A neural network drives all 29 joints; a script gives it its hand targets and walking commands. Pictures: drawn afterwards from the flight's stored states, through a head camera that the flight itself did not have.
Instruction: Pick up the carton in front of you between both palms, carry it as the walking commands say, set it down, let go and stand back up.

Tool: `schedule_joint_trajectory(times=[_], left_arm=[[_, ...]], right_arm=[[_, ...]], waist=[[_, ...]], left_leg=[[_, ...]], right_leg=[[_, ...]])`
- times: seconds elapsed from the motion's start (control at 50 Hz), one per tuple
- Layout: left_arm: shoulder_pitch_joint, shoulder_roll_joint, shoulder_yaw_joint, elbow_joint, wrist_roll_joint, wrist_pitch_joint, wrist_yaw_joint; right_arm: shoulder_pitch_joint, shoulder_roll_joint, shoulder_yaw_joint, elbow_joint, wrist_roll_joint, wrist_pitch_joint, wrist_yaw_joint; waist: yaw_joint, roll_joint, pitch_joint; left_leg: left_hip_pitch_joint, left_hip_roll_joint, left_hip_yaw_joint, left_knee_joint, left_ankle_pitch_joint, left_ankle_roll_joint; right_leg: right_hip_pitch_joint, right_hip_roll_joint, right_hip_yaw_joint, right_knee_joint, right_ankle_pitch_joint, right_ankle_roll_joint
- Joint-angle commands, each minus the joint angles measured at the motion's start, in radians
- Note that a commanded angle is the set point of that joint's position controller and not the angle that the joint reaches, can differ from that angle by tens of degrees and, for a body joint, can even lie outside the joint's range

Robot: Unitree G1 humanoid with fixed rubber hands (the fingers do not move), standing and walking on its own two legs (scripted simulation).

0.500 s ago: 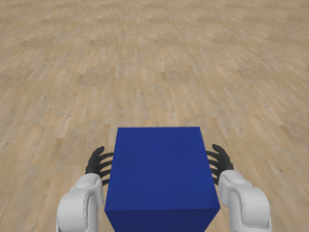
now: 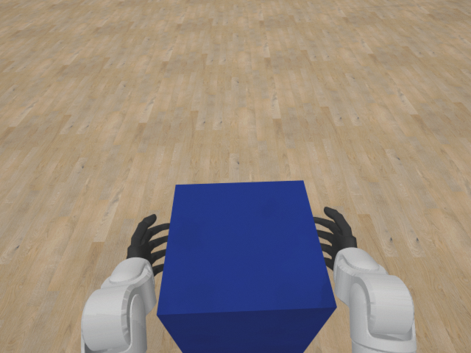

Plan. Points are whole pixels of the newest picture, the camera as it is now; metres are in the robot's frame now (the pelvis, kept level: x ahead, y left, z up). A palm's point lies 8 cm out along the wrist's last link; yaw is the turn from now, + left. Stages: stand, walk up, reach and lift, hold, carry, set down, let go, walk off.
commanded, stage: carry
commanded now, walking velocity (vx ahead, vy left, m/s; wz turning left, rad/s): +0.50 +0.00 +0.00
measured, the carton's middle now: (242, 273) +0.26 +0.01 +0.00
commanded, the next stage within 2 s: none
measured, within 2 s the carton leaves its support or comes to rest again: neither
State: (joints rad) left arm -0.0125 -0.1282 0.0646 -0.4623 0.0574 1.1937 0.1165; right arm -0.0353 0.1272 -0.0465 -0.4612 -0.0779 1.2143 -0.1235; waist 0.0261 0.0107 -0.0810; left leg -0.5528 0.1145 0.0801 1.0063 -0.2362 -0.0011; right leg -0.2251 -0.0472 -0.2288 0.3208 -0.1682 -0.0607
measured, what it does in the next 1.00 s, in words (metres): walks ahead: left foot, then right foot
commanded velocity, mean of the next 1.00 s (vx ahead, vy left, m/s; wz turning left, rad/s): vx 0.14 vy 0.00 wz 0.00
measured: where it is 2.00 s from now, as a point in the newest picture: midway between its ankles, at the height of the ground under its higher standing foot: (239, 315)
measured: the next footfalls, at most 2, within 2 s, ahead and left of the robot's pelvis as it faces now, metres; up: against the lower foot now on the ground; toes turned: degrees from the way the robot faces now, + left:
left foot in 0.26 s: +0.38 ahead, +0.14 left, +0.00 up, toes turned +8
right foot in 0.68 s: +0.54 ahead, -0.08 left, +0.00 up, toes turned -12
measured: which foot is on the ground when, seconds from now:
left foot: up 0.00-0.24, down 0.26-1.00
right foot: down 0.00-0.30, up 0.32-0.66, down 0.68-1.00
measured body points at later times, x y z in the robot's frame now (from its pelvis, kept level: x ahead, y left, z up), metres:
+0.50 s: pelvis +0.31 +0.06 +0.00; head +0.34 +0.08 +0.45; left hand +0.58 +0.19 +0.05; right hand +0.56 -0.11 +0.07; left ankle +0.33 +0.13 -0.75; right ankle +0.31 -0.09 -0.68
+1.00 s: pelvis +0.47 +0.02 -0.02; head +0.47 +0.02 +0.43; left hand +0.74 +0.17 +0.07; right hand +0.74 -0.13 +0.07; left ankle +0.34 +0.13 -0.75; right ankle +0.51 -0.07 -0.75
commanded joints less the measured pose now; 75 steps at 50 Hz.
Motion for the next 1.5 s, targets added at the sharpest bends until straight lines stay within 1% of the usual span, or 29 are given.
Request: schedule_joint_trajectory(times=[0.0,0.06,0.18,0.22,0.24,0.26,0.28,0.3,0.32,0.34,0.36,0.38,0.4,0.48,0.54,0.6,0.64,0.66,0.68,0.7,0.72,0.74,0.78,0.8,0.9,1.02,1.16,1.32,1.48], left_arm=[[-0.434,-0.886,-0.702,-0.131,-0.361,-0.018,-0.21],[-0.407,-0.837,-0.688,-0.141,-0.351,-0.008,-0.203],[-0.38,-0.755,-0.653,-0.105,-0.307,0.029,-0.176],[-0.397,-0.749,-0.656,-0.1,-0.306,0.038,-0.171],[-0.403,-0.75,-0.662,-0.102,-0.306,0.041,-0.17],[-0.411,-0.744,-0.665,-0.101,-0.306,0.045,-0.169],[-0.416,-0.756,-0.675,-0.126,-0.308,0.049,-0.169],[-0.436,-0.776,-0.686,-0.124,-0.317,0.046,-0.173],[-0.445,-0.826,-0.7,-0.102,-0.322,0.034,-0.179],[-0.446,-0.872,-0.707,-0.096,-0.324,0.02,-0.185],[-0.445,-0.915,-0.716,-0.088,-0.326,0.004,-0.19],[-0.44,-0.944,-0.725,-0.084,-0.324,-0.01,-0.191],[-0.429,-0.963,-0.732,-0.084,-0.32,-0.023,-0.189],[-0.363,-0.968,-0.742,-0.1,-0.299,-0.055,-0.173],[-0.378,-0.932,-0.757,-0.157,-0.309,-0.051,-0.166],[-0.391,-0.87,-0.753,-0.192,-0.326,-0.024,-0.167],[-0.379,-0.823,-0.731,-0.18,-0.324,0.001,-0.171],[-0.378,-0.797,-0.715,-0.169,-0.321,0.014,-0.172],[-0.382,-0.759,-0.693,-0.156,-0.319,0.028,-0.173],[-0.392,-0.747,-0.68,-0.128,-0.31,0.038,-0.173],[-0.359,-0.742,-0.653,-0.087,-0.309,0.04,-0.173],[-0.349,-0.757,-0.638,-0.063,-0.305,0.042,-0.176],[-0.36,-0.804,-0.623,-0.029,-0.295,0.04,-0.181],[-0.368,-0.824,-0.623,-0.025,-0.296,0.036,-0.184],[-0.408,-0.886,-0.652,-0.067,-0.311,0.014,-0.185],[-0.429,-0.891,-0.69,-0.104,-0.328,0.008,-0.185],[-0.42,-0.86,-0.689,-0.092,-0.321,0.016,-0.186],[-0.437,-0.85,-0.678,-0.081,-0.314,0.027,-0.186],[-0.428,-0.83,-0.662,0.01,-0.269,-0.002,-0.208]], right_arm=[[-0.391,0.924,0.696,-0.1,0.312,-0.041,0.171],[-0.377,0.879,0.691,-0.122,0.314,-0.029,0.163],[-0.383,0.782,0.666,-0.114,0.324,0.015,0.165],[-0.377,0.773,0.648,-0.093,0.327,0.022,0.168],[-0.361,0.769,0.636,-0.076,0.327,0.023,0.171],[-0.345,0.769,0.625,-0.063,0.323,0.024,0.173],[-0.359,0.762,0.617,-0.048,0.321,0.017,0.179],[-0.345,0.807,0.622,-0.036,0.337,0.01,0.185],[-0.374,0.845,0.635,-0.061,0.347,0.001,0.192],[-0.384,0.891,0.647,-0.068,0.357,-0.011,0.199],[-0.4,0.93,0.661,-0.08,0.364,-0.024,0.205],[-0.408,0.956,0.674,-0.085,0.368,-0.037,0.21],[-0.404,0.967,0.679,-0.092,0.372,-0.049,0.214],[-0.345,0.943,0.683,-0.114,0.371,-0.071,0.225],[-0.32,0.9,0.674,-0.144,0.362,-0.07,0.222],[-0.308,0.844,0.659,-0.164,0.342,-0.051,0.207],[-0.316,0.804,0.649,-0.158,0.326,-0.03,0.196],[-0.325,0.782,0.645,-0.149,0.318,-0.018,0.191],[-0.328,0.751,0.636,-0.132,0.31,-0.004,0.184],[-0.335,0.736,0.641,-0.131,0.312,0.012,0.177],[-0.343,0.725,0.647,-0.142,0.323,0.028,0.174],[-0.364,0.737,0.656,-0.137,0.329,0.037,0.175],[-0.405,0.79,0.674,-0.112,0.338,0.037,0.181],[-0.42,0.816,0.68,-0.104,0.344,0.033,0.185],[-0.428,0.884,0.688,-0.101,0.361,0.007,0.192],[-0.39,0.882,0.666,-0.101,0.336,-0.007,0.188],[-0.382,0.847,0.654,-0.096,0.326,-0.001,0.19],[-0.413,0.842,0.659,-0.094,0.338,0.007,0.194],[-0.409,0.828,0.646,-0.002,0.297,-0.021,0.218]], waist=[[-0.014,-0.139,-0.197],[-0.012,-0.139,-0.148],[-0.008,-0.171,-0.05],[-0.025,-0.156,-0.095],[-0.039,-0.104,-0.158],[-0.057,0.009,-0.214],[-0.06,0.287,-0.322],[-0.048,0.307,-0.278],[-0.047,0.22,-0.273],[-0.045,0.13,-0.289],[-0.039,0.055,-0.277],[-0.033,0.058,-0.282],[-0.03,0.086,-0.29],[-0.025,0.146,-0.277],[-0.031,0.177,-0.244],[-0.04,0.171,-0.224],[-0.027,0.116,-0.198],[-0.025,0.089,-0.186],[-0.028,0.023,-0.203],[-0.033,-0.096,-0.247],[-0.023,-0.182,-0.287],[-0.025,-0.189,-0.276],[-0.029,-0.169,-0.265],[-0.026,-0.152,-0.272],[-0.021,-0.032,-0.343],[-0.024,-0.004,-0.325],[-0.025,0.037,-0.254],[-0.024,0.015,-0.201],[-0.023,0.011,-0.149]], left_leg=[[-0.092,0.016,0.02,-0.149,0.09,-0.02],[-0.086,-0.002,0.062,-0.318,0.157,-0.024],[-0.003,-0.028,0.112,-0.51,0.207,0.012],[0.187,-0.075,0.179,-0.558,0.16,0.026],[0.382,-0.12,0.215,-0.565,0.094,0.026],[0.565,0.002,0.039,-0.61,-0.005,0.032],[0.809,0.285,-0.454,-0.731,-0.174,0.176],[0.788,0.329,-0.582,-0.817,0.093,0.208],[0.754,0.308,-0.432,-0.768,0.342,0.201],[0.709,0.282,-0.317,-0.72,0.545,0.181],[0.646,0.258,-0.211,-0.718,0.621,0.145],[0.605,0.227,-0.133,-0.734,0.614,0.108],[0.592,0.205,-0.081,-0.739,0.633,0.094],[0.59,0.16,0.053,-0.726,0.757,0.099],[0.584,0.144,0.096,-0.705,0.782,0.099],[0.57,0.131,0.108,-0.666,0.688,0.09],[0.52,0.102,0.129,-0.58,0.563,0.05],[0.455,0.087,0.118,-0.546,0.463,0.019],[0.354,0.073,0.11,-0.493,0.273,-0.014],[0.28,0.023,0.058,-0.461,0.023,-0.039],[0.263,-0.002,0.037,-0.464,-0.128,-0.043],[0.267,-0.006,0.031,-0.477,-0.152,-0.045],[0.31,-0.01,0.026,-0.597,-0.125,-0.039],[0.337,-0.011,0.026,-0.634,-0.054,-0.038],[0.435,0.021,0.022,-0.543,0.334,-0.039],[0.417,0.025,0.017,-0.53,0.358,-0.037],[0.449,0.065,0.002,-0.526,0.525,-0.01],[0.377,0.049,-0.005,-0.555,0.325,0.005],[0.334,0.044,-0.024,-0.599,0.168,0.016]], right_leg=[[0.248,-0.238,0.202,-0.2,0.059,-0.064],[0.271,-0.212,0.144,-0.192,0.147,-0.061],[0.308,-0.213,0.085,-0.14,0.278,-0.027],[0.278,-0.191,0.03,0.022,0.432,0.003],[0.208,-0.142,-0.016,0.201,0.473,0.028],[0.058,-0.11,-0.01,0.427,0.281,0.058],[-0.249,0.01,0.025,0.755,-0.008,0.108],[-0.396,0.051,0.139,0.894,-0.302,0.091],[-0.4,-0.008,0.202,0.963,-0.304,0.065],[-0.383,-0.041,0.216,0.957,-0.273,0.052],[-0.357,-0.072,0.222,0.882,-0.214,0.049],[-0.316,-0.083,0.214,0.797,-0.172,0.055],[-0.284,-0.068,0.186,0.737,-0.145,0.061],[-0.247,-0.016,0.115,0.483,-0.085,0.083],[-0.22,0.008,0.074,0.32,0.003,0.083],[-0.156,0.011,0.048,0.214,0.104,0.079],[-0.039,0.006,0.024,0.036,0.277,0.082],[0.054,-0.027,0.048,-0.004,0.356,0.082],[0.182,-0.139,0.15,0.033,0.598,0.078],[0.299,-0.248,0.247,0.124,0.906,-0.001],[0.329,-0.276,0.301,0.115,0.874,-0.061],[0.305,-0.272,0.31,0.084,0.814,-0.075],[0.29,-0.22,0.255,0.09,0.767,-0.048],[0.285,-0.19,0.221,0.114,0.747,-0.028],[0.231,-0.139,0.16,0.215,0.754,-0.013],[0.197,-0.132,0.14,0.236,0.72,-0.016],[0.066,-0.104,0.102,0.259,0.417,0.013],[0.075,-0.118,0.114,0.225,0.353,0.02],[0.057,-0.12,0.129,0.178,0.228,0.028]])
